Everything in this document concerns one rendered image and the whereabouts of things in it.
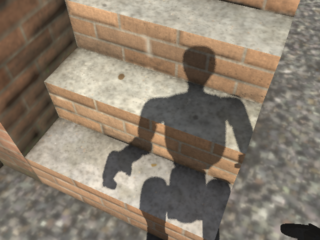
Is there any robot right hand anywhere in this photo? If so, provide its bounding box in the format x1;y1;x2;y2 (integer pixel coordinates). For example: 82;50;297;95
280;223;320;240

